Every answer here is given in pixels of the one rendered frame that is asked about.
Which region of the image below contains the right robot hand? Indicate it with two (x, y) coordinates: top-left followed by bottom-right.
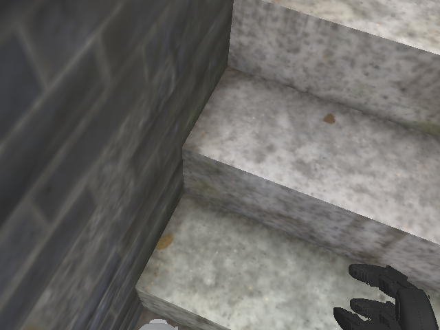
(333, 264), (439, 330)

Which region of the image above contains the left robot shin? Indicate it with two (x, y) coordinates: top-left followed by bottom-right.
(149, 319), (168, 324)

